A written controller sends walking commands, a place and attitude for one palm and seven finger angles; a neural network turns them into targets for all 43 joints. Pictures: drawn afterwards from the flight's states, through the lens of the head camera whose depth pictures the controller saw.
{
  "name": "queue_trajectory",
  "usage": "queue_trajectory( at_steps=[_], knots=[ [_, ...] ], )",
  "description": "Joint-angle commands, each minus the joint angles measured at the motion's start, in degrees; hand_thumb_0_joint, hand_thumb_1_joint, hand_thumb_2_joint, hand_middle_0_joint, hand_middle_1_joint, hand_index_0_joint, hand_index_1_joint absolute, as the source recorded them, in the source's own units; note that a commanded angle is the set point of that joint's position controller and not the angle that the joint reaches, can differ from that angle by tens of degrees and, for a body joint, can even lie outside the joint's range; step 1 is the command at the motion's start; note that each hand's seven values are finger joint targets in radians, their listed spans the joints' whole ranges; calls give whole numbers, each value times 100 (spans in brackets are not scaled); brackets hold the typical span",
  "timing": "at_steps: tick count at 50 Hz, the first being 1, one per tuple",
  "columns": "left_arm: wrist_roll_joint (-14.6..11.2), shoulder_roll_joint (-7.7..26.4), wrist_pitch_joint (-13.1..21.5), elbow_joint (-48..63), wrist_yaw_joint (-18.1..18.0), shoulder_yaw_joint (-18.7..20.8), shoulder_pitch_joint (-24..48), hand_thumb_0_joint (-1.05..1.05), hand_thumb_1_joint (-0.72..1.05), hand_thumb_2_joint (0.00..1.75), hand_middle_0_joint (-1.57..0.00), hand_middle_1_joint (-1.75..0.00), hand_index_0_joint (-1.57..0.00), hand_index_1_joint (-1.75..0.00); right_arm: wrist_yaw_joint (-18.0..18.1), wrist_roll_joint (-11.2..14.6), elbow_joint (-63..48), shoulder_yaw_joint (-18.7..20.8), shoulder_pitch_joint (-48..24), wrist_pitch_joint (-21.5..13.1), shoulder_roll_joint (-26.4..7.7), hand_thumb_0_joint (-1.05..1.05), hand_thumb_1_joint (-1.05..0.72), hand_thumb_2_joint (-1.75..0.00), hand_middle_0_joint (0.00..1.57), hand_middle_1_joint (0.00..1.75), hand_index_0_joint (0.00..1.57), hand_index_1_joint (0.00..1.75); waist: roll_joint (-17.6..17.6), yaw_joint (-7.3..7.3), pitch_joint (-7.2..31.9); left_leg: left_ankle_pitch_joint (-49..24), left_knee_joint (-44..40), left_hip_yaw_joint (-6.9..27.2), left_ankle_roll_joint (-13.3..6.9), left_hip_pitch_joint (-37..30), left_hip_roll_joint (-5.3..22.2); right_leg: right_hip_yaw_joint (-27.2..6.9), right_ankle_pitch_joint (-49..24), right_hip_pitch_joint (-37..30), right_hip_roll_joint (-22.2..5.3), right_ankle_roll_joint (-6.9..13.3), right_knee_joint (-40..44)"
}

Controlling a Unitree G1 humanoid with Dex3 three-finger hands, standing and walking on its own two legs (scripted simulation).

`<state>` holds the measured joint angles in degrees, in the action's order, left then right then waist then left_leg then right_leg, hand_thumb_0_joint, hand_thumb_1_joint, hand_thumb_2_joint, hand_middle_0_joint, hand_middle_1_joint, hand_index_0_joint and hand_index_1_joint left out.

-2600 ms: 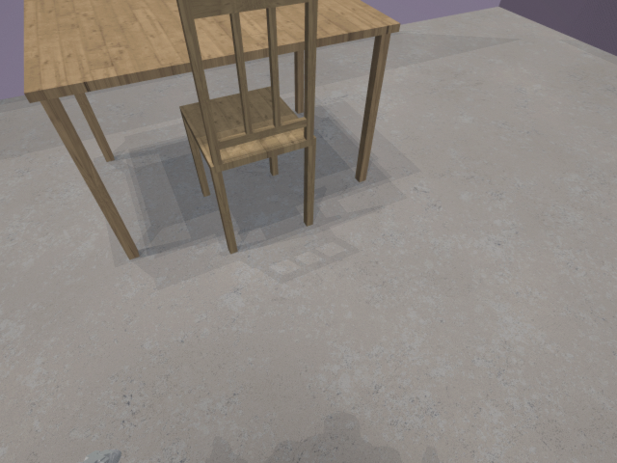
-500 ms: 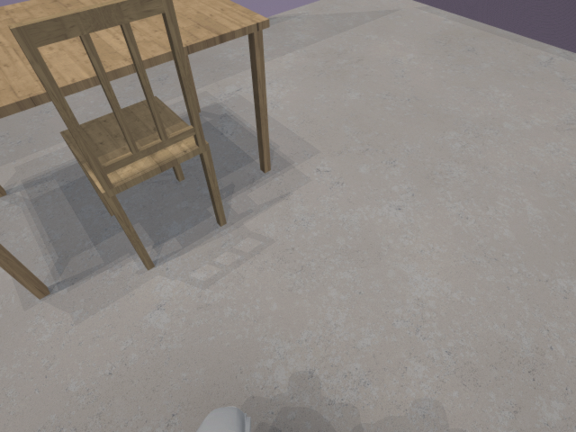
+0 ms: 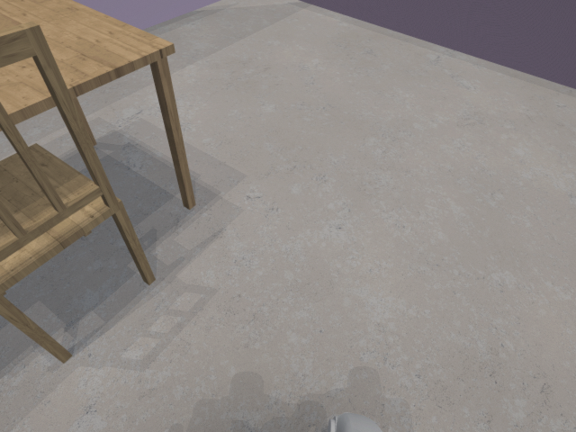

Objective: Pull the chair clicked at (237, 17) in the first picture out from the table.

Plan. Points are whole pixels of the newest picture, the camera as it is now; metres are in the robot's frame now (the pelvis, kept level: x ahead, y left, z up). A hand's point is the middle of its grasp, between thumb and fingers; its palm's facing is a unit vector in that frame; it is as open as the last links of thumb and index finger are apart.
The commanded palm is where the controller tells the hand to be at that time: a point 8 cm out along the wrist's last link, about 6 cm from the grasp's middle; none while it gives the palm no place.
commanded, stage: walk to a spot facing it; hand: left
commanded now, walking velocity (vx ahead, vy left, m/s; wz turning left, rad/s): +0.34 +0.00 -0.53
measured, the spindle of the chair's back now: out of the picture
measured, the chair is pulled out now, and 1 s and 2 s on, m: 0.00 0.00 0.00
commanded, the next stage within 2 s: turn to face it in 0.48 s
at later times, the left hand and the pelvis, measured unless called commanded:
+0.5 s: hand (248, 309) +0.36 +0.10 -0.17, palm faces -0.26 -0.94 -0.21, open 7.3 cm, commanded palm none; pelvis +0.22 -0.05 -0.01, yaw -15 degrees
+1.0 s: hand (234, 269) +0.45 +0.14 -0.18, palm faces -0.11 -0.98 -0.17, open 7.3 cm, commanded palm none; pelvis +0.37 -0.03 +0.00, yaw -10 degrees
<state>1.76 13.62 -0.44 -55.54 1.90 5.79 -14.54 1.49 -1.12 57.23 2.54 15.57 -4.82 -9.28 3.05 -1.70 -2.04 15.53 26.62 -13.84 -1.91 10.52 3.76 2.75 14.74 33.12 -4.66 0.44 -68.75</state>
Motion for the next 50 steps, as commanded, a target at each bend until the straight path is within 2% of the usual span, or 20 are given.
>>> queue_trajectory(
  at_steps=[1, 9, 12, 13, 14, 15, 16, 17, 19, 21, 23, 28, 31, 34, 35, 37, 38, 40, 43, 50],
  knots=[
    [53, -166, -37, 425, 107, -100, 234, 0, 90, 90, -20, -30, -20, -30, -36, -5, -98, 133, 524, -120, -724, 0, -90, -90, 20, 30, 20, 30, -782, 118, -349, -896, -1691, 756, -563, -150, 1555, -114, -678, 551, -334, -140, 856],
    [0, -135, 23, 786, 139, -192, 1632, 0, 90, 90, -20, -30, -20, -30, -36, -77, 171, 110, 1264, 3, -934, 0, -90, -90, 20, 30, 20, 30, -942, 548, -549, -2531, -1191, 34, -439, -1186, 1702, 399, -449, 260, 3, 82, 2725],
    [0, 47, 98, 672, 109, -164, 1151, 0, 90, 90, -20, -30, -20, -30, -42, -64, 148, 149, 1199, 43, -1119, 0, -90, -90, 20, 30, 20, 30, -1081, 270, -119, -4668, -90, -330, -310, -1511, 1696, 766, 136, -668, 458, 354, 3166],
    [18, 167, 155, 500, 90, -114, 557, 0, 90, 90, -20, -30, -20, -30, -44, -37, 102, 157, 1124, 60, -1214, 0, -90, -90, 20, 30, 20, 30, -1103, -21, 283, -5162, 859, -461, -171, -1319, 1552, 882, 49, -1617, 661, 460, 3503],
    [30, 532, 242, 226, 55, -11, -373, 0, 90, 90, -20, -30, -20, -30, -89, 15, 10, 137, 1015, 71, -1214, 0, -90, -90, 20, 30, 20, 30, -768, -498, 880, -4463, 2241, -544, 82, -308, 1441, 662, -516, -3400, 525, 612, 3855],
    [13, 1259, 305, 84, -49, 146, -1096, 0, 90, 90, -20, -30, -20, -30, -151, 111, -198, 65, 1087, 75, -809, 0, -90, -90, 20, 30, 20, 30, 535, -708, 1644, -170, 4123, -484, 393, 1735, 682, -1745, -1193, -5212, -1152, 1201, 4027],
    [-149, 1665, 262, -19, -101, 204, -1348, 0, 90, 90, -20, -30, -20, -30, -79, 124, -429, 59, 644, 54, -669, 0, -90, -90, 20, 30, 20, 30, 630, -669, 1826, 2011, 5595, 318, 492, 2854, 192, -3318, -2720, -5502, -2131, 1766, 4507],
    [-163, 1579, 258, 110, -140, 187, -1118, 0, 90, 90, -20, -30, -20, -30, -65, 100, -490, 89, 294, 34, -804, 0, -90, -90, 20, 30, 20, 30, 387, -660, 1617, 1447, 5749, 1059, 422, 2872, 423, -3033, -2539, -4769, -1933, 1671, 4695],
    [-152, 1017, 288, 285, -201, 17, -221, 0, 90, 90, -20, -30, -20, -30, -74, 15, -401, 111, 142, 136, -769, 0, -90, -90, 20, 30, 20, 30, -306, -123, 635, 602, 5262, 1252, 466, 2716, 790, -1993, -2066, -3263, -1444, 1332, 4930],
    [-82, 755, 366, 349, -229, -46, 225, 0, 90, 90, -20, -30, -20, -30, -80, -42, -217, 85, 481, 289, -549, 0, -90, -90, 20, 30, 20, 30, -120, 294, 332, 423, 4557, 1154, 522, 2095, 786, -1292, -2178, -2106, -1079, 1095, 5171],
    [-43, 664, 395, 328, -224, -58, 323, 0, 90, 90, -20, -30, -20, -30, -90, -50, -162, 82, 662, 365, -480, 0, -90, -90, 20, 30, 20, 30, 141, 463, 318, 309, 3988, 1061, 595, 1878, 689, -979, -2060, -1744, -846, 1051, 5230],
    [-40, 682, 394, 262, -185, -14, 65, 0, 90, 90, -20, -30, -20, -30, -185, -29, -515, 88, -178, 314, -441, 0, -90, -90, 20, 30, 20, 30, 410, 257, 148, -114, 2464, 937, 615, 1828, 454, -1069, -1489, -1740, -614, 1024, 5223],
    [-45, 651, 371, 167, -225, -30, -80, 0, 90, 90, -20, -30, -20, -30, -200, 3, -524, 37, -416, 243, -394, 0, -90, -90, 20, 30, 20, 30, 454, 140, 284, -114, 1568, 845, 477, 1383, 216, -1023, -2021, -2190, -667, 924, 4953],
    [-110, 482, 317, -18, -284, -133, -210, 0, 90, 90, -20, -30, -20, -30, -159, 2, -264, -10, -169, 197, -467, 0, -90, -90, 20, 30, 20, 30, 300, 270, 303, -901, 387, 761, 362, 298, 2, -630, -2141, -2257, -450, 580, 4451],
    [-102, 357, 293, -64, -299, -171, -309, 0, 90, 90, -20, -30, -20, -30, -146, -6, -111, 31, 217, 166, -678, 0, -90, -90, 20, 30, 20, 30, -292, 392, 484, -1677, 37, 1096, 254, -376, 181, -449, -1840, -2083, -256, 384, 3687],
    [-138, 10, 273, -53, -314, -288, -769, 0, 90, 90, -20, -30, -20, -30, -99, -42, -59, 129, 736, 235, -1385, 0, -90, -90, 20, 30, 20, 30, -2022, 385, 928, -3707, -589, 3247, -862, -1319, 2036, 258, 2155, -826, 517, -141, 1391],
    [-111, 135, 216, -113, -374, -285, -607, 0, 90, 90, -20, -30, -20, -30, -28, -22, -28, 82, 558, 262, -1283, 0, -90, -90, 20, 30, 20, 30, -2025, 395, 891, -3172, -885, 3474, -921, -964, 1955, -183, 2214, -756, 386, -171, 900],
    [-78, 247, 168, -82, -312, -239, -118, 0, 90, 90, -20, -30, -20, -30, -18, -11, -177, 29, -57, 315, -1010, 0, -90, -90, 20, 30, 20, 30, -1340, 233, 3, -2527, -996, 3132, -964, 17, 1584, -263, 1686, -491, 44, -225, 660],
    [-93, 156, 54, -86, -285, -208, -204, 0, 90, 90, -20, -30, -20, -30, -25, 11, -271, 61, -272, 327, -1016, 0, -90, -90, 20, 30, 20, 30, -1058, 114, 412, -2620, -975, 2446, -784, -21, 1120, -191, 1093, -745, 31, -352, 912],
    [-85, 127, -64, 306, -321, -101, 276, 0, 90, 90, -20, -30, -20, -30, -56, -5, -360, 262, -26, 459, -1154, 0, -90, -90, 20, 30, 20, 30, -1009, 301, 546, -2109, -897, 2826, -859, -164, 988, -186, 902, -538, 96, -501, 1436]
  ],
)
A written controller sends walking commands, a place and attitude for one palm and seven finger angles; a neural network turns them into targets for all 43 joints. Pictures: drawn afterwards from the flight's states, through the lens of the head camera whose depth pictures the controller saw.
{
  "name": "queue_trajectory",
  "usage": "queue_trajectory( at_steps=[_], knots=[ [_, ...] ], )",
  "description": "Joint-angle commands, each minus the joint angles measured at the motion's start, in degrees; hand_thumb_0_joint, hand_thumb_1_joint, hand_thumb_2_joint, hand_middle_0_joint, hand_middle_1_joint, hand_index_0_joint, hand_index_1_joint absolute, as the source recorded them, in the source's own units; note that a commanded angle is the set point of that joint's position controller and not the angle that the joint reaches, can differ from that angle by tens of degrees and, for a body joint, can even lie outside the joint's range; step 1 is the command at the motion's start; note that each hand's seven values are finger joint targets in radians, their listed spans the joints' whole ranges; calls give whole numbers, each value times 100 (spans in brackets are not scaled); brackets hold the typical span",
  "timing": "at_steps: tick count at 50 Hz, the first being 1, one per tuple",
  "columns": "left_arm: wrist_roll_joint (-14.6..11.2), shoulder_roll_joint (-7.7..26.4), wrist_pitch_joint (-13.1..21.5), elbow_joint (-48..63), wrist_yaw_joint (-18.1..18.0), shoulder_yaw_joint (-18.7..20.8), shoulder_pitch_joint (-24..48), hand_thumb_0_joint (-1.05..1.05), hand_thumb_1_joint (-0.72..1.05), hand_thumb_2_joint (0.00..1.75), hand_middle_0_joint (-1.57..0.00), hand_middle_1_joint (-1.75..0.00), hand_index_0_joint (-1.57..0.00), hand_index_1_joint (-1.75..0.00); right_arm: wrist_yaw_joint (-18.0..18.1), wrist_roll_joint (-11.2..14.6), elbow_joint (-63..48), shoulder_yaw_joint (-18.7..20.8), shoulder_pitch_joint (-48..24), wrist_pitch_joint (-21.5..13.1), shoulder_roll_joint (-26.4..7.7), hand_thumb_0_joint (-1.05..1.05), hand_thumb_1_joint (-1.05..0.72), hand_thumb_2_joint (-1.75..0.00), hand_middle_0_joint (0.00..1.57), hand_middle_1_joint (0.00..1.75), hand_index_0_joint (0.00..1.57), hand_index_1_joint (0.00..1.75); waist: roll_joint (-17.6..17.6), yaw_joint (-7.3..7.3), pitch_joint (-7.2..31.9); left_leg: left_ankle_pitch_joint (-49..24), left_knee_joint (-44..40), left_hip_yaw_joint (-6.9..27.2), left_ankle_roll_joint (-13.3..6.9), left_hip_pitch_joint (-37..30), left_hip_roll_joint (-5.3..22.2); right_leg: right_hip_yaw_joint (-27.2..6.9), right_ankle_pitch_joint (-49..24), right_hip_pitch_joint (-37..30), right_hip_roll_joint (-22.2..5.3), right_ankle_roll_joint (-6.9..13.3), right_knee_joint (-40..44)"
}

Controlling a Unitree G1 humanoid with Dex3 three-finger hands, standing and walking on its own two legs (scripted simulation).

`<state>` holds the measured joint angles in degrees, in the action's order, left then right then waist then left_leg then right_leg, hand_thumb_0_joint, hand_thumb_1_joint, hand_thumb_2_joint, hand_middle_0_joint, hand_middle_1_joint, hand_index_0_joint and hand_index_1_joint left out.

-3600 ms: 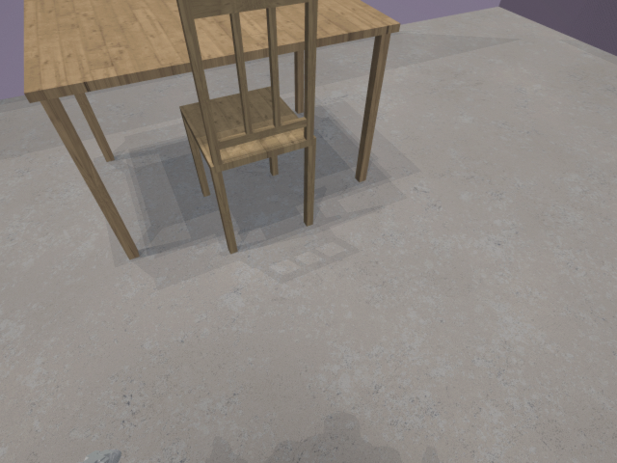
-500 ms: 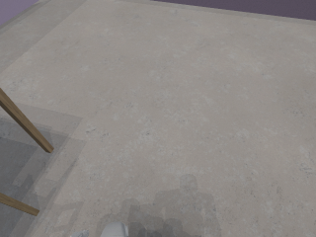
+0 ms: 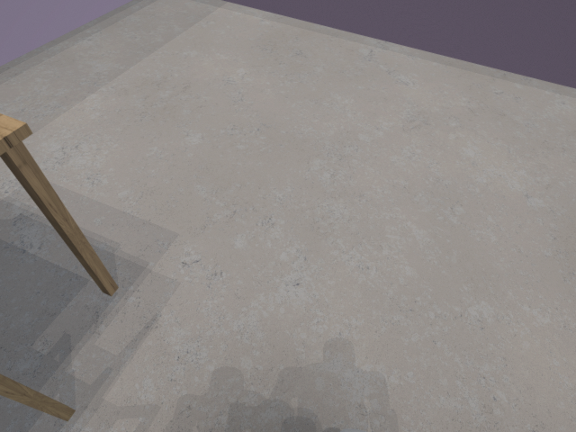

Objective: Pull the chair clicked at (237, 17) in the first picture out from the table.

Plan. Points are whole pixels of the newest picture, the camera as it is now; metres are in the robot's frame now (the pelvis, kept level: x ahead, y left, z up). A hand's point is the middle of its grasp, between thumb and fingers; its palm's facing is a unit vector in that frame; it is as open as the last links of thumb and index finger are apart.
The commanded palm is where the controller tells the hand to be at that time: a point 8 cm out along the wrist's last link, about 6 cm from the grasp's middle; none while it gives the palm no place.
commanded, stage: turn to face it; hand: left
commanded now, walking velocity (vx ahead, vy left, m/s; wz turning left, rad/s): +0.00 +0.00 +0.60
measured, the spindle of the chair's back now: out of the picture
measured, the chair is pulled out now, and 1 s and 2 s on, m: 0.00 0.00 0.00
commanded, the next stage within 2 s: take the last steps up to it in 1.86 s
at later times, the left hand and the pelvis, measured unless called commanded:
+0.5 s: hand out of the picture +0.04 +0.15 -0.15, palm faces +0.34 -0.90 -0.27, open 7.3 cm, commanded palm none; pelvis +0.00 -0.06 +0.00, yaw +20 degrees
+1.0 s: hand out of the picture -0.10 +0.20 -0.17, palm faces +0.62 -0.74 -0.27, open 7.3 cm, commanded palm none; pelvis -0.03 -0.03 +0.00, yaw +37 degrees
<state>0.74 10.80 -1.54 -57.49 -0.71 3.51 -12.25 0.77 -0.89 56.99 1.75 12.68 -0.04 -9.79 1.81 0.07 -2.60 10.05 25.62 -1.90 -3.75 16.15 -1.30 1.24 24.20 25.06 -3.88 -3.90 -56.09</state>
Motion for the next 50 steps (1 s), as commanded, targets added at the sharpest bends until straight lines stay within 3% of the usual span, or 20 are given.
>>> queue_trajectory(
  at_steps=[1, 6, 9, 10, 11, 12, 13, 14, 15, 17, 28, 30, 32, 33, 34, 35, 37, 39, 41, 50],
  knots=[
    [9, 384, 39, 565, -60, 135, 152, 0, 90, 90, -20, -30, -20, -30, 16, -38, -351, 363, 276, -4, -1146, 0, -90, -90, 20, 30, 20, 30, -974, 153, 550, -1498, -786, 1706, -676, -654, 1474, -44, -10, 231, 39, -74, 298],
    [-42, 403, 66, 780, -86, 141, 229, 0, 90, 90, -20, -30, -20, -30, 6, -59, -462, 472, 206, 69, -1279, 0, -90, -90, 20, 30, 20, 30, -1143, 136, 622, -1893, -480, 2109, -649, -453, 1358, -37, 10, -386, 270, -7, 1319],
    [-68, 523, 117, 777, -118, 163, -131, 0, 90, 90, -20, -30, -20, -30, -21, -19, -577, 516, -2, 110, -1290, 0, -90, -90, 20, 30, 20, 30, -1115, -81, 747, -1670, -73, 2114, -384, -14, 1076, -2, -837, -1341, 325, 44, 2677],
    [-50, 716, 168, 787, -141, 188, -274, 0, 90, 90, -20, -30, -20, -30, -50, 22, -636, 512, -31, 117, -1177, 0, -90, -90, 20, 30, 20, 30, -713, -172, 742, -1197, 265, 1985, -132, 492, 857, -189, -1308, -2014, 81, 93, 3458],
    [35, 1189, 221, 810, -189, 280, -404, 0, 90, 90, -20, -30, -20, -30, -89, 76, -730, 463, 73, 111, -823, 0, -90, -90, 20, 30, 20, 30, 650, -201, 831, 406, 1324, 1163, 320, 1575, 210, -1391, -1454, -2846, -1249, 469, 4067],
    [62, 1531, 194, 924, -173, 295, -300, 0, 90, 90, -20, -30, -20, -30, -86, 23, -889, 451, 38, 116, -714, 0, -90, -90, 20, 30, 20, 30, 1392, -189, 623, 2293, 2614, 329, 608, 1982, -236, -2136, -2012, -2333, -2496, 1138, 4158],
    [25, 1350, 203, 986, -186, 286, -142, 0, 90, 90, -20, -30, -20, -30, -92, -48, -834, 505, -82, 208, -952, 0, -90, -90, 20, 30, 20, 30, 1238, -190, 502, 2256, 3483, 607, 570, 1761, 98, -1867, -1929, -1649, -2375, 1259, 4155],
    [23, 1184, 181, 1066, -173, 219, 181, 0, 90, 90, -20, -30, -20, -30, -123, -43, -742, 519, -86, 277, -891, 0, -90, -90, 20, 30, 20, 30, 871, 11, 178, 1886, 4113, 531, 603, 1747, 171, -1502, -1745, -1239, -2012, 1203, 4139],
    [21, 985, 169, 1131, -184, 171, 475, 0, 90, 90, -20, -30, -20, -30, -161, -44, -665, 505, 17, 299, -847, 0, -90, -90, 20, 30, 20, 30, 583, 162, -2, 1543, 4350, 452, 638, 1768, 306, -998, -1974, -1122, -1773, 1124, 4014],
    [35, 852, 222, 1144, -165, 109, 439, 0, 90, 90, -20, -30, -20, -30, -209, -47, -606, 459, 82, 322, -757, 0, -90, -90, 20, 30, 20, 30, 659, 174, 28, 1193, 4462, 230, 758, 1752, 356, -263, -2786, -1360, -1471, 1017, 3746],
    [107, 1418, 128, 942, -107, 217, -318, 0, 90, 90, -20, -30, -20, -30, -275, 21, -1009, 299, -960, 291, -784, 0, -90, -90, 20, 30, 20, 30, 1126, -291, 311, 1614, 2234, -416, 745, 983, 355, 359, -3459, -2031, -1804, 1086, 3314],
    [114, 1477, 101, 894, -95, 252, -339, 0, 90, 90, -20, -30, -20, -30, -265, 36, -1054, 284, -879, 240, -815, 0, -90, -90, 20, 30, 20, 30, 1111, -266, 501, 1523, 1544, -520, 674, 600, 310, 491, -3612, -2127, -1850, 985, 3001],
    [52, 1489, 64, 881, -59, 279, -329, 0, 90, 90, -20, -30, -20, -30, -251, 5, -1007, 322, -537, 190, -1005, 0, -90, -90, 20, 30, 20, 30, 814, -50, 669, 577, 344, -617, 577, -338, 283, 876, -3279, -1690, -1701, 613, 2358],
    [10, 1356, 44, 942, -28, 269, -332, 0, 90, 90, -20, -30, -20, -30, -238, -15, -913, 424, -156, 133, -1403, 0, -90, -90, 20, 30, 20, 30, -19, 198, 949, -364, -232, -37, 357, -1470, 761, 1057, -2546, -808, -1482, 297, 1383],
    [-26, 949, 41, 1237, 35, 185, -133, 0, 90, 90, -20, -30, -20, -30, -204, -42, -904, 615, 254, 93, -2128, 0, -90, -90, 20, 30, 20, 30, -2003, 463, 985, -2555, -429, 2161, -479, -2252, 2425, 1156, 925, 953, -608, -207, -10],
    [48, 965, -25, 1430, -7, 103, 329, 0, 90, 90, -20, -30, -20, -30, -160, 29, -751, 623, 641, 124, -2258, 0, -90, -90, 20, 30, 20, 30, -1581, 610, 937, -3397, -387, 2165, -866, -2060, 2804, 496, 1389, 1218, -526, -168, -728],
    [9, 969, -42, 1227, -51, 171, 443, 0, 90, 90, -20, -30, -20, -30, -37, 2, -779, 539, 240, 96, -1931, 0, -90, -90, 20, 30, 20, 30, -1689, 460, 741, -3046, -329, 1803, -775, -1493, 2223, -10, 802, 1190, -488, -170, -1254],
    [17, 1005, -56, 1014, 23, 216, 165, 0, 90, 90, -20, -30, -20, -30, -44, -11, -975, 420, -456, 72, -1614, 0, -90, -90, 20, 30, 20, 30, -1177, 87, 412, -2213, -494, 1226, -477, -859, 1594, -20, 5, 811, -410, -181, -1209],
    [22, 1002, -70, 910, 41, 217, -60, 0, 90, 90, -20, -30, -20, -30, -60, 1, -1029, 407, -591, 46, -1576, 0, -90, -90, 20, 30, 20, 30, -980, -12, 445, -1700, -664, 1104, -425, -711, 1426, -4, -271, 585, -354, -217, -1005],
    [-15, 891, -29, 1179, -40, 167, 467, 0, 90, 90, -20, -30, -20, -30, -71, -36, -833, 509, -91, 123, -1589, 0, -90, -90, 20, 30, 20, 30, -1023, 225, 435, -1355, -611, 2100, -662, -905, 1394, -109, 81, 300, -19, -205, 496]
  ],
)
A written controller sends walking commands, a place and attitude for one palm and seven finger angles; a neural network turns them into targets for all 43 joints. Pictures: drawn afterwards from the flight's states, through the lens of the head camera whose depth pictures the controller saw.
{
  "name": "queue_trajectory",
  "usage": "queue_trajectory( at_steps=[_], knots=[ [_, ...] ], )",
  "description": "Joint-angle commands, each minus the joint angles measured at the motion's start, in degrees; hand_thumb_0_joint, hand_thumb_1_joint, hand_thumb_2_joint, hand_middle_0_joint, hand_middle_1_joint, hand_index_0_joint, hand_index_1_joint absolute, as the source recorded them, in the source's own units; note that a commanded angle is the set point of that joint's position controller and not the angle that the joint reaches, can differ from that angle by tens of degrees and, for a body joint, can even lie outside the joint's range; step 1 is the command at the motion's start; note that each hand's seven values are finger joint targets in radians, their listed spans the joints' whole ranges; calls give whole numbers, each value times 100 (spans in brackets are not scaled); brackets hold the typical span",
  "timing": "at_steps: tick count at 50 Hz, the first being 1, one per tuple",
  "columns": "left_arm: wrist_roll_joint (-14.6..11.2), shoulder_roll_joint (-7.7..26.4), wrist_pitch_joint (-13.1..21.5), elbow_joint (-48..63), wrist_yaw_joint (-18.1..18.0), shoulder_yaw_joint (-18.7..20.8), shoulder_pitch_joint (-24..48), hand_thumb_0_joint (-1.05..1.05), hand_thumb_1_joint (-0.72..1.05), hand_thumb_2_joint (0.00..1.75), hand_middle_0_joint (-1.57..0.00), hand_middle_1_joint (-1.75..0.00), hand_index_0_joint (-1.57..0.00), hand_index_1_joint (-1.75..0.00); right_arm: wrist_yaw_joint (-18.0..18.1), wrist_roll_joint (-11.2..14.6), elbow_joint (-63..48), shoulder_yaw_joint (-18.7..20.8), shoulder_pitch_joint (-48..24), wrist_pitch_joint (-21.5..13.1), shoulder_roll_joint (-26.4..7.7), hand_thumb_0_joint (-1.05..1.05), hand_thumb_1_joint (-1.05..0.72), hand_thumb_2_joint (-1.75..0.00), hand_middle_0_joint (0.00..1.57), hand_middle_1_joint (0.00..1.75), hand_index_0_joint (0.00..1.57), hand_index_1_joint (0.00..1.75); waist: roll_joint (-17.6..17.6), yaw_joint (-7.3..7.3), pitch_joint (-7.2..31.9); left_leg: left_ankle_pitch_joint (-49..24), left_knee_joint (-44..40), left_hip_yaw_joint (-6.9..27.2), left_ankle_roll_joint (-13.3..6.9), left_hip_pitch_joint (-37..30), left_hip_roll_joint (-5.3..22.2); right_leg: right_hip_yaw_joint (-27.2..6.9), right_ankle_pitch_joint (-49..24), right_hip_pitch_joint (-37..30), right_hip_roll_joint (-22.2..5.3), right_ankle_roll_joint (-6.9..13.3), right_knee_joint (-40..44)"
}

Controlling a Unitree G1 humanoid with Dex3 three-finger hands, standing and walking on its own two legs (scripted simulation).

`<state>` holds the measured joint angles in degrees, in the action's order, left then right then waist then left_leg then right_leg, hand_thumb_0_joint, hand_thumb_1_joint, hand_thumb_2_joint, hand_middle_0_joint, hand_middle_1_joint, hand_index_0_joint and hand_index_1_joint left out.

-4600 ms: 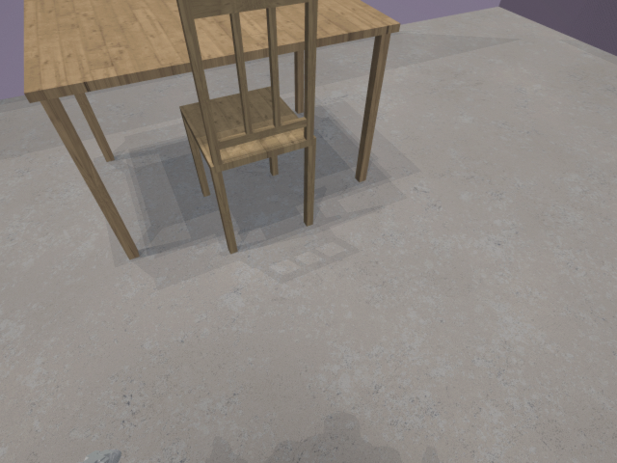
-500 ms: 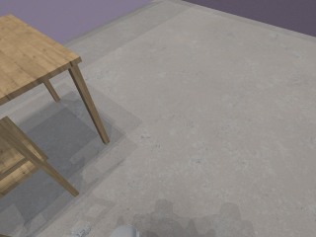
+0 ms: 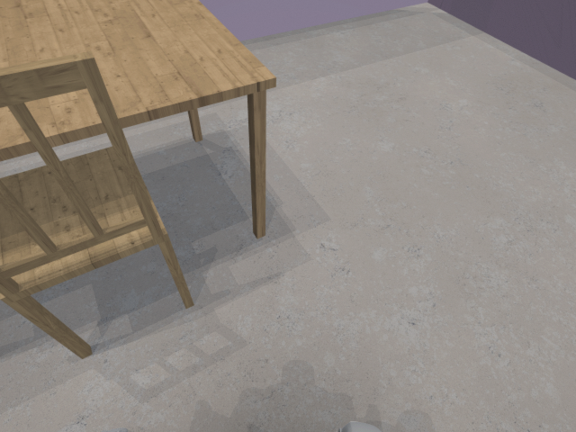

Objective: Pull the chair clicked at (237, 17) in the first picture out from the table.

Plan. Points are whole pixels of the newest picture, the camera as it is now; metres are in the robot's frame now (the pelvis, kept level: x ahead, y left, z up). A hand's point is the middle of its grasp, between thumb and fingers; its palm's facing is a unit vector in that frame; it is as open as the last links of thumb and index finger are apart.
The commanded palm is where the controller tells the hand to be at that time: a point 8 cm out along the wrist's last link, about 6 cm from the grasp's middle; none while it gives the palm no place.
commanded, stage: turn to face it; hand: left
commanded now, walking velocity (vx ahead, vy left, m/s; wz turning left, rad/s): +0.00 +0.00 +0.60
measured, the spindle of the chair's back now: (5, 198) +0.48 +0.56 -0.05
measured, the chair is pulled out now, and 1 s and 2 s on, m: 0.00 0.00 0.00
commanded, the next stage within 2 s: take the last steps up to it in 0.86 s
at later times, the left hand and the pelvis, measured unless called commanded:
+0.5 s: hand out of the picture -0.02 +0.17 -0.16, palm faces +0.33 -0.91 -0.26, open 7.3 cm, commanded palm none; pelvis -0.03 -0.04 +0.00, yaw +20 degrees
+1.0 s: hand out of the picture -0.10 +0.21 -0.17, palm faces +0.52 -0.82 -0.24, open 7.3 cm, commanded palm none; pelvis -0.06 +0.00 +0.00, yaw +30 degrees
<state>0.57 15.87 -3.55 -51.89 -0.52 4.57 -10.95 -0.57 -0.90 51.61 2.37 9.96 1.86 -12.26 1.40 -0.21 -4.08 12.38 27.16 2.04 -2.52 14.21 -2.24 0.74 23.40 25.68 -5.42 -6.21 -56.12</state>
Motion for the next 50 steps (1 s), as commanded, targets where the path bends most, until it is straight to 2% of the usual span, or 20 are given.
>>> queue_trajectory(
  at_steps=[1, 5, 7, 8, 9, 10, 12, 14, 19, 25, 28, 29, 30, 31, 33, 35, 37, 41, 48, 50],
  knots=[
    [-11, 348, 179, 642, -69, 54, 338, 0, 90, 90, -20, -30, -20, -30, 63, -42, -293, 450, 176, -56, -1327, 0, -90, -90, 20, 30, 20, 30, -1014, 241, 587, -1621, -732, 1786, -783, -583, 1465, -82, 160, 75, 182, 57, 662],
    [-56, 352, 241, 633, -101, 45, 0, 0, 90, 90, -20, -30, -20, -30, 51, -35, -357, 488, -31, -19, -1328, 0, -90, -90, 20, 30, 20, 30, -1057, 49, 711, -1863, -411, 2060, -640, -53, 1223, -17, -142, -949, 449, 180, 1929],
    [-47, 522, 331, 578, -142, 97, -418, 0, 90, 90, -20, -30, -20, -30, 29, 24, -412, 470, -95, -13, -1109, 0, -90, -90, 20, 30, 20, 30, -679, -175, 932, -1195, 196, 1874, -233, 654, 838, -204, -1021, -2174, 166, 278, 3491],
    [49, 1039, 400, 583, -190, 188, -525, 0, 90, 90, -20, -30, -20, -30, -4, 83, -479, 406, 120, -20, -691, 0, -90, -90, 20, 30, 20, 30, 933, -190, 1040, 513, 1434, 890, 273, 1806, 101, -1574, -1111, -3080, -1315, 713, 4185],
    [66, 1290, 363, 688, -179, 172, -372, 0, 90, 90, -20, -30, -20, -30, 1, 9, -602, 409, 93, -19, -687, 0, -90, -90, 20, 30, 20, 30, 1457, -159, 843, 2116, 2721, 215, 505, 2120, -222, -2194, -1685, -2407, -2382, 1348, 4181],
    [34, 1049, 373, 709, -213, 193, -224, 0, 90, 90, -20, -30, -20, -30, -8, -36, -525, 478, 21, 77, -917, 0, -90, -90, 20, 30, 20, 30, 1412, -151, 718, 1997, 3528, 428, 443, 1855, 106, -1912, -1437, -1730, -2246, 1436, 4192],
    [31, 686, 358, 804, -174, 49, 362, 0, 90, 90, -20, -30, -20, -30, -83, -55, -296, 461, 73, 153, -781, 0, -90, -90, 20, 30, 20, 30, 732, 157, 53, 1210, 4360, 203, 528, 1929, 284, -942, -1376, -1214, -1549, 1273, 4059],
    [43, 523, 399, 791, -159, -5, 337, 0, 90, 90, -20, -30, -20, -30, -132, -49, -199, 422, 189, 175, -691, 0, -90, -90, 20, 30, 20, 30, 858, 175, 12, 850, 4468, -17, 634, 1911, 355, -300, -1882, -1282, -1279, 1145, 3902],
    [79, 732, 367, 568, -161, 45, -208, 0, 90, 90, -20, -30, -20, -30, -140, -26, -261, 345, -238, 199, -615, 0, -90, -90, 20, 30, 20, 30, 851, -98, 146, 1146, 3451, -379, 735, 1695, 443, 99, -2296, -1778, -1448, 1251, 3756],
    [134, 964, 309, 345, -127, 119, -525, 0, 90, 90, -20, -30, -20, -30, -119, 42, -378, 223, -548, 93, -538, 0, -90, -90, 20, 30, 20, 30, 1258, -281, 479, 1536, 1899, -735, 580, 934, 344, 273, -3355, -2045, -1651, 1322, 3293],
    [83, 993, 272, 269, -111, 152, -435, 0, 90, 90, -20, -30, -20, -30, -79, 27, -257, 214, -86, -1, -630, 0, -90, -90, 20, 30, 20, 30, 1024, -7, 769, 547, 319, -890, 463, 3, 274, 680, -3374, -1918, -1470, 947, 2578],
    [26, 876, 250, 277, -93, 137, -436, 0, 90, 90, -20, -30, -20, -30, -76, 11, -180, 275, 203, -61, -900, 0, -90, -90, 20, 30, 20, 30, 456, 178, 1006, -344, -482, -653, 345, -918, 519, 887, -2943, -1380, -1304, 659, 1849],
    [-9, 513, 219, 473, -45, 71, -450, 0, 90, 90, -20, -30, -20, -30, -48, -34, -209, 419, 465, -109, -1569, 0, -90, -90, 20, 30, 20, 30, -1361, 333, 1143, -2085, -701, 1192, -225, -1965, 1965, 1084, -326, 247, -530, 219, 583],
    [42, 314, 189, 675, -58, -50, -142, 0, 90, 90, -20, -30, -20, -30, -12, 5, -123, 467, 789, -67, -1887, 0, -90, -90, 20, 30, 20, 30, -1857, 487, 1078, -3667, -656, 1733, -882, -1751, 2750, 633, 1554, 778, -272, 146, -251],
    [37, 372, 111, 457, -111, -10, 164, 0, 90, 90, -20, -30, -20, -30, 143, -16, -42, 376, 560, -92, -1512, 0, -90, -90, 20, 30, 20, 30, -1602, 405, 776, -3449, -634, 1318, -829, -1244, 2244, 7, 920, 836, -243, 195, -950],
    [33, 423, 124, 184, -29, 13, -129, 0, 90, 90, -20, -30, -20, -30, 159, -1, -192, 241, 0, -122, -1185, 0, -90, -90, 20, 30, 20, 30, -1100, 104, 576, -3067, -731, 693, -638, -941, 1765, 18, 150, 634, -237, 175, -1083],
    [35, 407, 120, 36, -15, 1, -307, 0, 90, 90, -20, -30, -20, -30, 158, 16, -188, 196, -37, -158, -1073, 0, -90, -90, 20, 30, 20, 30, -1016, 41, 551, -2977, -829, 461, -553, -899, 1530, 67, -148, 453, -169, 130, -971],
    [24, 369, 110, -6, -43, -33, -277, 0, 90, 90, -20, -30, -20, -30, 165, 26, -98, 179, 168, -160, -1003, 0, -90, -90, 20, 30, 20, 30, -774, 78, 518, -2758, -962, 685, -694, -1059, 1569, 44, -205, 377, -111, 74, -470],
    [7, 150, 122, 106, -82, -89, 38, 0, 90, 90, -20, -30, -20, -30, 163, -34, 63, 204, 323, -102, -930, 0, -90, -90, 20, 30, 20, 30, -922, 184, 354, -1575, -1113, 1205, -822, -744, 1596, 40, 143, -81, 86, 204, 668],
    [11, 58, 181, 53, -68, -125, -48, 0, 90, 90, -20, -30, -20, -30, 161, -59, 135, 195, 383, -115, -898, 0, -90, -90, 20, 30, 20, 30, -938, 174, 423, -738, -1171, 1427, -837, -547, 1580, 82, 256, -476, 206, 289, 1142]
  ],
)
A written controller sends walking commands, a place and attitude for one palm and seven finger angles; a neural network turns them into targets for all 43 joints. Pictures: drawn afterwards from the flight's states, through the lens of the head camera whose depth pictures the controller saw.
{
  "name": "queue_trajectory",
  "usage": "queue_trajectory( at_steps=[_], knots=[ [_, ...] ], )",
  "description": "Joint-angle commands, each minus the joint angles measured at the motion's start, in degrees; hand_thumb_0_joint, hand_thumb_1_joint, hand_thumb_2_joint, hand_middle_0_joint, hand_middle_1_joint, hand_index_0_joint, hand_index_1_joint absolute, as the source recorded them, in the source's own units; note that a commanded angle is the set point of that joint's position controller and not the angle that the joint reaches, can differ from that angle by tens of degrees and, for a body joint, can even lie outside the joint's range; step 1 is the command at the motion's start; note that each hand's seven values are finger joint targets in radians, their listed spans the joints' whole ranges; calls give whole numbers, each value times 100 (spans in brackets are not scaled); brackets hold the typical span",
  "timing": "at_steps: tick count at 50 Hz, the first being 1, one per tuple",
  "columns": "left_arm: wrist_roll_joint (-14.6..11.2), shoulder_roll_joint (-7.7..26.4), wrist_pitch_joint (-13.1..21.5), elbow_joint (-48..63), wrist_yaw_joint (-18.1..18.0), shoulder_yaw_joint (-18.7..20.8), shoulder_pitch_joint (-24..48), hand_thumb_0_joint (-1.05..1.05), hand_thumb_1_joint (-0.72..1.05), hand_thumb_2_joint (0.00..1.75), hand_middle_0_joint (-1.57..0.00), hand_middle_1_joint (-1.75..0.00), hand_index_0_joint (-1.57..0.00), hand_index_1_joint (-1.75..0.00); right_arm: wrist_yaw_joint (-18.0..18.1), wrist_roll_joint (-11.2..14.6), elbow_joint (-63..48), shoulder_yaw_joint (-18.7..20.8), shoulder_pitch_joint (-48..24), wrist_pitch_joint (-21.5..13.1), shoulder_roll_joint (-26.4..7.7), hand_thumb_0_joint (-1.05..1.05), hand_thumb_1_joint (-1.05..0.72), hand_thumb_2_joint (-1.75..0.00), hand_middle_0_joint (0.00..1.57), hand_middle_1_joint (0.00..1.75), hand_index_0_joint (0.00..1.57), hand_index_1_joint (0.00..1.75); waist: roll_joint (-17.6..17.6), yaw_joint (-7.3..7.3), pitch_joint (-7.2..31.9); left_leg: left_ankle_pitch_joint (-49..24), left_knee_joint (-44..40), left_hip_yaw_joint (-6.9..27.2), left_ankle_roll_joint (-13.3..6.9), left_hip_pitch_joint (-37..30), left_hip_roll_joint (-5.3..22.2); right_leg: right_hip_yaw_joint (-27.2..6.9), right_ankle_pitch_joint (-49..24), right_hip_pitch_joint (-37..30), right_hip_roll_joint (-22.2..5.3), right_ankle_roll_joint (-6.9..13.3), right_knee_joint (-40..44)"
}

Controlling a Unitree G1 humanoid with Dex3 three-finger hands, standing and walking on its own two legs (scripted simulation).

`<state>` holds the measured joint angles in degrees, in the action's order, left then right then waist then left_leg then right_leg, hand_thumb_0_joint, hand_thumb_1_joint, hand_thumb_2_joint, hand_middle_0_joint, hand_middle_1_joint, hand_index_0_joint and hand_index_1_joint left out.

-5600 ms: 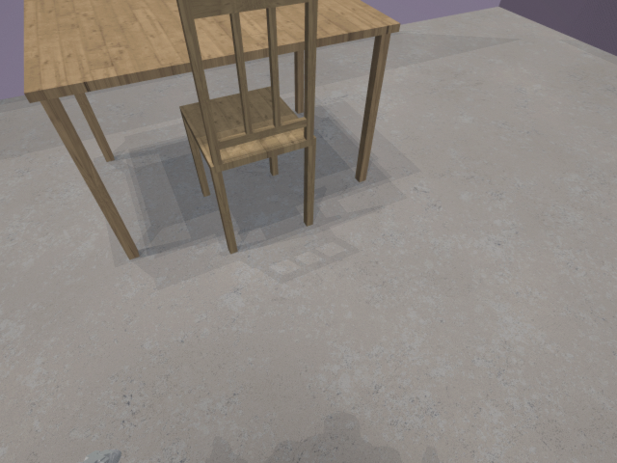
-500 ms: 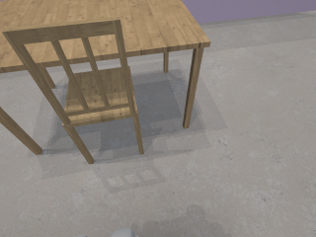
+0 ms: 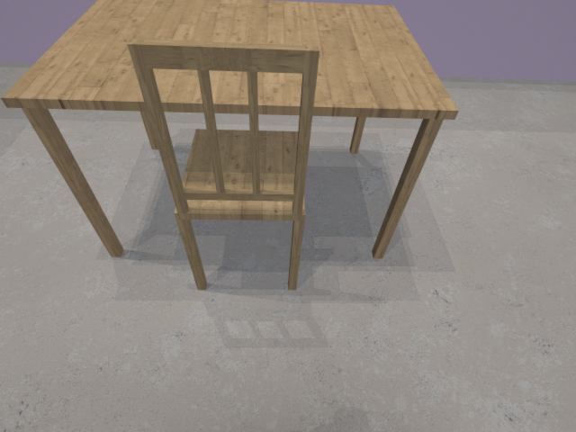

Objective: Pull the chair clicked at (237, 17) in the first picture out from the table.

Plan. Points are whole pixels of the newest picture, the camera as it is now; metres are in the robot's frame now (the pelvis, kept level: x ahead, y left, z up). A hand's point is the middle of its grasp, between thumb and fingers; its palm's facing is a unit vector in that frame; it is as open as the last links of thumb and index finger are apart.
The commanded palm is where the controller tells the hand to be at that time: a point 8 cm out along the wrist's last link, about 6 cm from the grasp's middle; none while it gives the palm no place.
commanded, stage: take the last steps up to it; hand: left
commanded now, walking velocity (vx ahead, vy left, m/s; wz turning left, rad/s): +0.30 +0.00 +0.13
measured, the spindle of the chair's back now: (213, 139) +0.75 +0.23 -0.05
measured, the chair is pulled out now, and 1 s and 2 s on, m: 0.00 0.00 0.00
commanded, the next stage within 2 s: come to a stop and stand still in 0.92 s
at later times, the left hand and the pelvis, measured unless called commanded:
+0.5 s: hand out of the picture -0.03 +0.12 -0.16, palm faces +0.20 -0.97 -0.16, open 7.3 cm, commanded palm none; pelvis +0.07 -0.01 +0.00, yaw +6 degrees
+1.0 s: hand (186, 324) +0.33 +0.21 -0.17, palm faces +0.10 -0.97 -0.24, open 7.3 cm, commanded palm none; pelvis +0.25 +0.01 -0.02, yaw +4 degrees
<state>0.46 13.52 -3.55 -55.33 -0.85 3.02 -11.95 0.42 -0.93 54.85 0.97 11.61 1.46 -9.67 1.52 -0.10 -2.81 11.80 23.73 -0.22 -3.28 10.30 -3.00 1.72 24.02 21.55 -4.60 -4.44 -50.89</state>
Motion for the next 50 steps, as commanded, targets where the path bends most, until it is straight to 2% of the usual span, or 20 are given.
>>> queue_trajectory(
  at_steps=[1, 4, 5, 6, 7, 8, 11, 13, 20, 25, 28, 29, 30, 31, 34, 38, 45, 48, 49, 50],
  knots=[
    [38, 236, 212, 363, -17, 22, -87, 0, 90, 90, -20, -30, -20, -30, 58, -69, -162, 341, 204, -86, -1129, 0, -90, -90, 20, 30, 20, 30, -918, 105, 289, -16, -886, 1716, -753, -19, 1626, 20, 175, -247, 192, 165, 903],
    [80, 176, 348, 87, 31, 4, -746, 0, 90, 90, -20, -30, -20, -30, 40, -30, -70, 320, 143, -98, -1007, 0, -90, -90, 20, 30, 20, 30, -631, -199, 146, 1765, -580, 1529, -449, 1012, 1206, 204, -576, -1658, 311, 244, 2505],
    [128, 442, 413, 11, 17, 53, -999, 0, 90, 90, -20, -30, -20, -30, 18, 9, -27, 293, 242, -117, -762, 0, -90, -90, 20, 30, 20, 30, 44, -291, 43, 2116, 193, 1178, -192, 1836, 745, -317, -160, -2436, -68, 367, 3194],
    [195, 878, 467, -21, -34, 152, -1323, 0, 90, 90, -20, -30, -20, -30, -7, 58, -165, 202, 266, -155, -381, 0, -90, -90, 20, 30, 20, 30, 1446, -418, -125, 2091, 1832, 221, 156, 2853, -17, -2262, 1401, -2677, -1473, 906, 4153],
    [92, 1057, 469, 38, -55, 171, -1481, 0, 90, 90, -20, -30, -20, -30, -66, -41, -356, 284, -127, -147, -719, 0, -90, -90, 20, 30, 20, 30, 1182, -562, -410, 2027, 2772, 257, 171, 3012, 187, -3048, 2266, -1838, -2146, 1340, 4725],
    [71, 958, 537, 34, -73, 180, -1274, 0, 90, 90, -20, -30, -20, -30, -117, -73, -314, 334, -189, -116, -790, 0, -90, -90, 20, 30, 20, 30, 1161, -414, -624, 1559, 3295, 418, 142, 2944, 350, -3159, 2517, -1287, -2013, 1371, 4936],
    [73, 370, 654, 68, -54, 35, -661, 0, 90, 90, -20, -30, -20, -30, -195, -87, 116, 367, 455, -73, -568, 0, -90, -90, 20, 30, 20, 30, 376, 113, -781, 411, 3852, 229, 251, 2590, 587, -1435, 881, -871, -1309, 1060, 4623],
    [47, 195, 730, -81, -42, -16, -904, 0, 90, 90, -20, -30, -20, -30, -193, -77, 214, 351, 576, -84, -426, 0, -90, -90, 20, 30, 20, 30, 458, 88, -596, -9, 3872, 87, 341, 2505, 641, -748, -165, -1081, -1063, 983, 4503],
    [95, 155, 832, -595, -55, -25, -1711, 0, 90, 90, -20, -30, -20, -30, -213, -46, 97, 319, -68, -164, -342, 0, -90, -90, 20, 30, 20, 30, 544, -149, -534, -69, 3024, -167, 406, 2845, 897, -584, -1272, -1831, -1211, 1264, 4342],
    [136, 244, 761, -867, -57, 15, -1863, 0, 90, 90, -20, -30, -20, -30, -242, -20, 15, 213, -532, -310, -146, 0, -90, -90, 20, 30, 20, 30, 844, -282, -508, 406, 1618, -553, 233, 1907, 724, -301, -2092, -1749, -1208, 1247, 3859],
    [73, 242, 714, -901, -50, 51, -1689, 0, 90, 90, -20, -30, -20, -30, -138, -56, 343, 223, 442, -443, -318, 0, -90, -90, 20, 30, 20, 30, 451, 204, 3, 10, 428, -868, 108, 4, 335, 102, -2932, -1349, -793, 1021, 2477],
    [43, 45, 710, -903, -21, 22, -1783, 0, 90, 90, -20, -30, -20, -30, -54, -88, 591, 314, 1248, -494, -688, 0, -90, -90, 20, 30, 20, 30, -251, 507, 600, -185, 221, -377, -58, -1425, 788, 350, -2739, -716, -529, 833, 1164],
    [-5, -263, 686, -759, 20, -35, -1919, 0, 90, 90, -20, -30, -20, -30, 22, -113, 689, 468, 1860, -501, -1372, 0, -90, -90, 20, 30, 20, 30, -1533, 597, 1124, -300, -106, 1707, -587, -2425, 2343, 725, -157, 699, 162, 550, -406],
    [30, -247, 722, -513, 15, -41, -1479, 0, 90, 90, -20, -30, -20, -30, 53, -49, 710, 488, 2165, -444, -1539, 0, -90, -90, 20, 30, 20, 30, -1278, 713, 1005, -504, -663, 2462, -969, -2283, 2921, 304, 955, 1282, 326, 619, -1380],
    [68, -204, 645, -511, 79, 52, -775, 0, 90, 90, -20, -30, -20, -30, 114, -46, 535, 294, 1079, -506, -723, 0, -90, -90, 20, 30, 20, 30, -887, 383, -101, -513, -1072, 1342, -770, -617, 2435, -129, -147, 1456, -280, 608, -2049],
    [103, -435, 445, -573, 144, 46, -1232, 0, 90, 90, -20, -30, -20, -30, 108, -26, 350, 226, 512, -596, -464, 0, -90, -90, 20, 30, 20, 30, -903, -122, -257, -924, -1328, 115, -652, 312, 1903, 54, -689, 756, -318, 450, -982],
    [89, -184, 449, -102, 175, 58, -412, 0, 90, 90, -20, -30, -20, -30, 63, -65, 338, 327, 447, -496, -793, 0, -90, -90, 20, 30, 20, 30, -762, -66, -462, -811, -964, -66, -613, 340, 1947, 322, -1055, 97, -122, 471, 1012],
    [116, 40, 534, -290, 160, 106, -1021, 0, 90, 90, -20, -30, -20, -30, 46, -62, 373, 298, 392, -423, -802, 0, -90, -90, 20, 30, 20, 30, -417, -363, -125, -414, 175, -337, -251, 575, 1512, 579, -1547, -1213, 213, 520, 1933],
    [146, 403, 627, -426, 129, 175, -1505, 0, 90, 90, -20, -30, -20, -30, 26, -27, 398, 267, 491, -428, -599, 0, -90, -90, 20, 30, 20, 30, 390, -563, 207, 8, 1487, -693, -7, 957, 1037, -160, -1847, -1951, -254, 693, 2366],
    [135, 967, 688, -447, 75, 271, -1764, 0, 90, 90, -20, -30, -20, -30, -15, 10, 288, 195, 786, -428, -210, 0, -90, -90, 20, 30, 20, 30, 1861, -502, 446, 1958, 3186, -948, 237, 1955, 324, -2196, -2507, -2493, -1598, 1305, 3191]
  ],
)
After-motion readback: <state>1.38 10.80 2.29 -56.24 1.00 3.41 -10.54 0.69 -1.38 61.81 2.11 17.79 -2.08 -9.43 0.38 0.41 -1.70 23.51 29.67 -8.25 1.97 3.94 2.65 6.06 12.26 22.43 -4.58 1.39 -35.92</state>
